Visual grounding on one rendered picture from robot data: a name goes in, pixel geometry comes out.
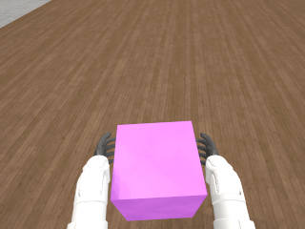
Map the robot left hand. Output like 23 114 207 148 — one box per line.
93 132 116 164

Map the left robot forearm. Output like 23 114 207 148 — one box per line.
67 155 111 229

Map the robot right hand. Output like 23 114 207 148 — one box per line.
195 133 219 166

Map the right robot forearm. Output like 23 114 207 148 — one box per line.
205 155 255 229

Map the carton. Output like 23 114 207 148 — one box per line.
110 121 208 221

